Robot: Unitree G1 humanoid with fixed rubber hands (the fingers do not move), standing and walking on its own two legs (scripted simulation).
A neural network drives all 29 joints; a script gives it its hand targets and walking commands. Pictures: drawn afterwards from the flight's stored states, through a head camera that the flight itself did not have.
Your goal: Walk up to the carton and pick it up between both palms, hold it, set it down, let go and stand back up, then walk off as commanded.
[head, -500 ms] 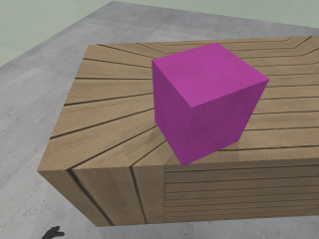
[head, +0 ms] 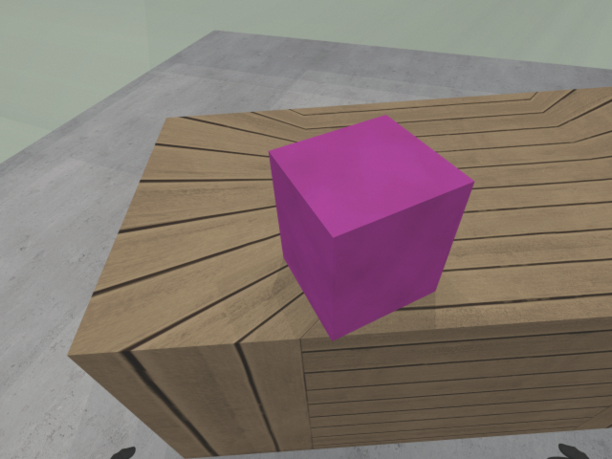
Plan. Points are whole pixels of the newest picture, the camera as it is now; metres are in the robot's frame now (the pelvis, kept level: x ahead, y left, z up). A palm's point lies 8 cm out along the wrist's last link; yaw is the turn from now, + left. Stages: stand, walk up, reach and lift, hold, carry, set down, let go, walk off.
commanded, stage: walk up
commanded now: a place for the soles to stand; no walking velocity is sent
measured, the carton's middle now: (359, 227) +0.47 -0.04 +0.04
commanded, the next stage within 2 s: none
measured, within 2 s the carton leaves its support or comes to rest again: neither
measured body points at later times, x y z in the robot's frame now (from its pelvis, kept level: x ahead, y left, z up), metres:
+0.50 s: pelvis +0.01 -0.01 +0.00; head +0.02 -0.01 +0.45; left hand +0.14 +0.31 -0.11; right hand +0.11 -0.34 -0.11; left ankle +0.02 +0.13 -0.74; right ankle +0.02 -0.10 -0.74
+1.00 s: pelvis +0.06 -0.10 -0.03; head +0.07 -0.08 +0.42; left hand +0.16 +0.24 -0.14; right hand +0.13 -0.44 -0.13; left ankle +0.09 +0.01 -0.74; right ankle +0.06 -0.22 -0.74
